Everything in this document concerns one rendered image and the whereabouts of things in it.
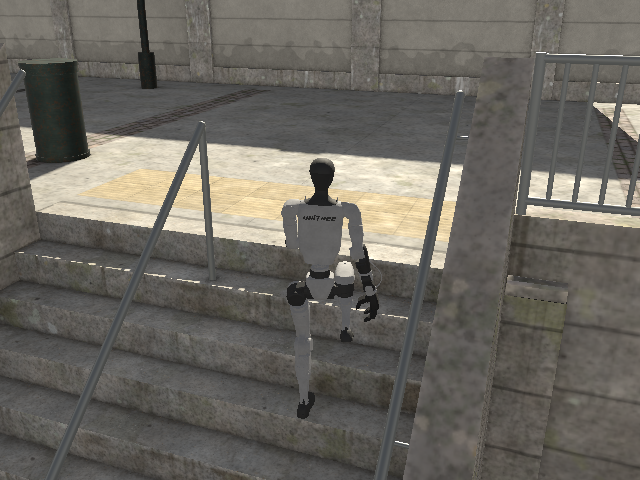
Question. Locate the stairs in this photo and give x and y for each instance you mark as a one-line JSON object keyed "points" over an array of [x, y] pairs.
{"points": [[200, 383]]}

